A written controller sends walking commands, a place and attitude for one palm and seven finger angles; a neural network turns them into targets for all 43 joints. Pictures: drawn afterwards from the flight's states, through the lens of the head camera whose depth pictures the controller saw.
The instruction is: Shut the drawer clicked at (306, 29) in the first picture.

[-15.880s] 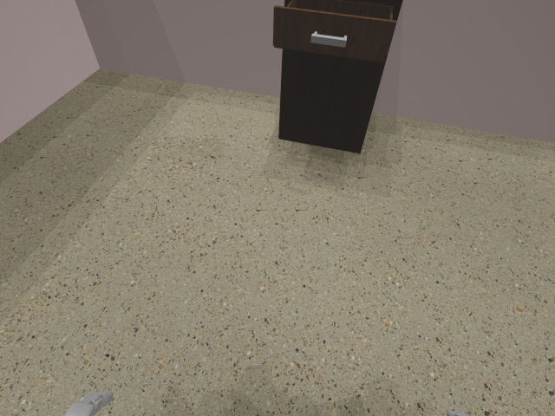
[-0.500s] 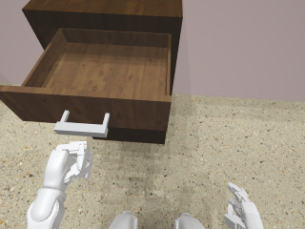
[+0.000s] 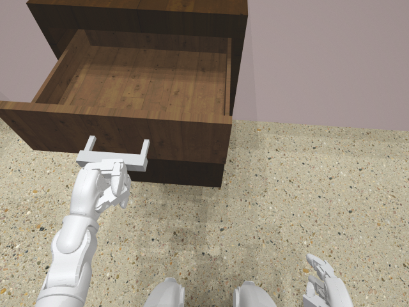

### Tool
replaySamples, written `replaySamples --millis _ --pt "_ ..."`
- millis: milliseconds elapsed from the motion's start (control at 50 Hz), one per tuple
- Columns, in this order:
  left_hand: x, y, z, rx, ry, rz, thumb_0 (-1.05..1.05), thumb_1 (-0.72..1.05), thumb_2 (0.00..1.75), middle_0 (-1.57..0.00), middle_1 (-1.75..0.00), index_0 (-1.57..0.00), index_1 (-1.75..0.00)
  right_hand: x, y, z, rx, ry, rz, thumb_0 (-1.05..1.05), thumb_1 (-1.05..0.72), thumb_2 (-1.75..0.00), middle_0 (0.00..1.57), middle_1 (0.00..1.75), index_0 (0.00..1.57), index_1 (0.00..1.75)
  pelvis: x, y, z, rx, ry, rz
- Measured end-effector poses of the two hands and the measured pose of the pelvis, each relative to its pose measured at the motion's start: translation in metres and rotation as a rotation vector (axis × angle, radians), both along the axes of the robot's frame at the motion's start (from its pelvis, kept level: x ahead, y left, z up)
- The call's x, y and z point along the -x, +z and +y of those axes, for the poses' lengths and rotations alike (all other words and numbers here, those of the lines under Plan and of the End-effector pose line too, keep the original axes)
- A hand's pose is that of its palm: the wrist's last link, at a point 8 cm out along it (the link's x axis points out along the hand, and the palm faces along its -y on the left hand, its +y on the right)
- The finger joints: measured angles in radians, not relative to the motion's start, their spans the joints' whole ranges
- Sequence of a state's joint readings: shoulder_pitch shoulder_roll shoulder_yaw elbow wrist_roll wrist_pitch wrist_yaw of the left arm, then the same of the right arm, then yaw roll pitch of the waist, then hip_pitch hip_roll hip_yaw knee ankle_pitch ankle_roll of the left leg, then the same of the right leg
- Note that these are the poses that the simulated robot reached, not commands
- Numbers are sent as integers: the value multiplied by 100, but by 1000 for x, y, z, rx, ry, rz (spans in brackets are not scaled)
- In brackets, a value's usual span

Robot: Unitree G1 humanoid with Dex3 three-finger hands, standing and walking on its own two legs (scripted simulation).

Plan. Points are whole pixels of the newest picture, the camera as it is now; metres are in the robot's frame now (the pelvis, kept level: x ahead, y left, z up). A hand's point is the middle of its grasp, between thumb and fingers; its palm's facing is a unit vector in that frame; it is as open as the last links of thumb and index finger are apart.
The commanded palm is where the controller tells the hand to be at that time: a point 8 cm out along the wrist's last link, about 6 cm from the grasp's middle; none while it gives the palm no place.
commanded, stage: push the drawer shut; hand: left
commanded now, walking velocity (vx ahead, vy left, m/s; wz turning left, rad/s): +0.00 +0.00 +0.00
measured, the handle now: (115, 151) +0.40 +0.20 +0.05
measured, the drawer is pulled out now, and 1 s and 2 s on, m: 0.26 0.13 0.01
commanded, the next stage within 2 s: none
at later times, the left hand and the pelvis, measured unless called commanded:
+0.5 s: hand (135, 154) +0.39 +0.15 +0.05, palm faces -0.05 -1.00 -0.05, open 3.0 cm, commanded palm +0.37 +0.21 +0.05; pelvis +0.00 +0.01 +0.00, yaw -1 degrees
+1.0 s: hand (142, 130) +0.45 +0.15 +0.05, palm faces -0.05 -1.00 -0.05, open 3.0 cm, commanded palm +0.44 +0.20 +0.05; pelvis -0.01 +0.00 +0.00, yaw -2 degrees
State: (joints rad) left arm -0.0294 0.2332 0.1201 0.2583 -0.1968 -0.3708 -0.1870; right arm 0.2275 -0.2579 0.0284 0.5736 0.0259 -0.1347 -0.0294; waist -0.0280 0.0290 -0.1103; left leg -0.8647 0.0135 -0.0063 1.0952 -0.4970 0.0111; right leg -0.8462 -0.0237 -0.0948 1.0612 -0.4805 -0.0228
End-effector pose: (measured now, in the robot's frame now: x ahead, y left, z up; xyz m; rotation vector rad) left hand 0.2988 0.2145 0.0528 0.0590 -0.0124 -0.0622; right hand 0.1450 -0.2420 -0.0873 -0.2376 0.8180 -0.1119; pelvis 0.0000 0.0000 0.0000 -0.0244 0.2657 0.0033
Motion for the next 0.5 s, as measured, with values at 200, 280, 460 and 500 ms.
replaySamples --millis 200,280,460,500 --pt "-36 2 -3 1 -1 8 -5 85 92 -140 -160 -140 -160 18 -4 2 -2 -25 44 1 -90 -90 20 30 20 30 7 0 3 2 -3 7" --pt "-48 3 -5 4 1 13 -3 86 92 -140 -160 -140 -160 29 -4 2 -5 -43 70 1 -90 -90 20 30 20 30 6 2 4 0 -10 10" --pt "-69 3 -6 5 7 5 -3 86 91 -140 -160 -140 -160 53 -7 -3 1 -77 155 1 -90 -90 20 30 20 30 4 4 6 -2 -19 17" --pt "-74 2 -5 5 8 3 -3 85 91 -140 -160 -140 -160 57 -8 -4 3 -85 172 1 -90 -90 20 30 20 30 3 4 6 -2 -21 20"
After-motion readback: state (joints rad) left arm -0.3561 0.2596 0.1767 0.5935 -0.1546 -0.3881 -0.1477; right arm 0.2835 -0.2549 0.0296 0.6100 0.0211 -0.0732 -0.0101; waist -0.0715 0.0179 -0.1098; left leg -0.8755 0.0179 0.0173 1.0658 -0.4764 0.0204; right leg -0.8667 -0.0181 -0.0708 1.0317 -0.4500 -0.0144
